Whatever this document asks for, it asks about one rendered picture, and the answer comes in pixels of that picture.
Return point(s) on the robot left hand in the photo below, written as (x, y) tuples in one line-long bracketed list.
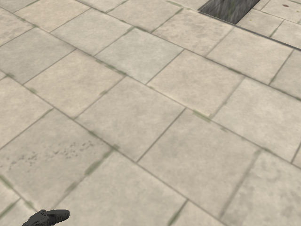
[(48, 218)]

